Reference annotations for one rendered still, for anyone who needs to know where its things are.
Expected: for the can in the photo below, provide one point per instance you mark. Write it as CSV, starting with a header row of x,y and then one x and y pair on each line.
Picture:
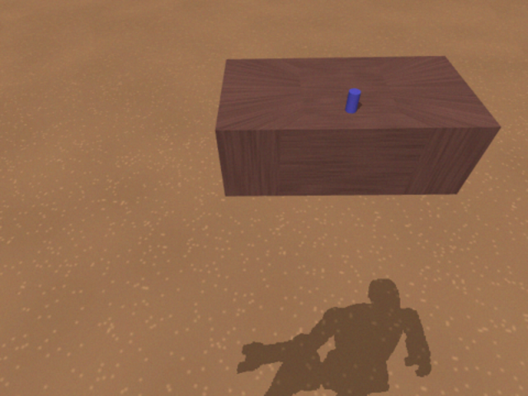
x,y
352,100

